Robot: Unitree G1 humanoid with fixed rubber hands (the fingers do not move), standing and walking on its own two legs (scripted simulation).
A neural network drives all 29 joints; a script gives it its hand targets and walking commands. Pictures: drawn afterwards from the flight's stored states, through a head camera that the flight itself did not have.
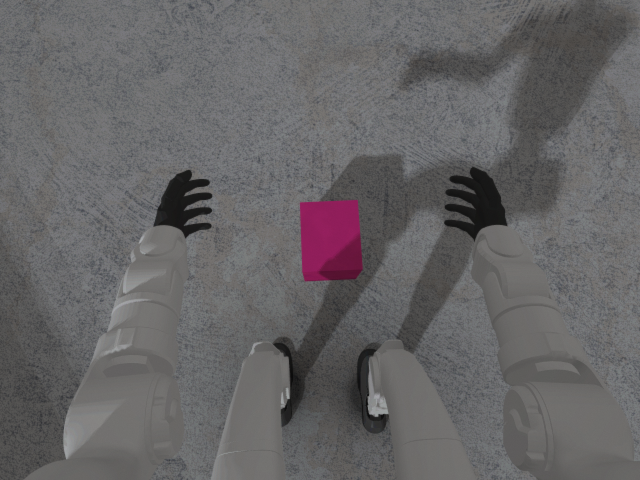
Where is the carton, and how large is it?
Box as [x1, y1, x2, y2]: [300, 200, 362, 280]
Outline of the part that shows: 357,200 300,202 302,272 305,280 355,278 362,269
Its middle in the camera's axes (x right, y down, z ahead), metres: +0.03 +0.01 +1.02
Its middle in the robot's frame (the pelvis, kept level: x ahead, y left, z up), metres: +0.49 -0.02 -0.59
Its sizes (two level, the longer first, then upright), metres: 0.173 0.143 0.177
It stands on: the floor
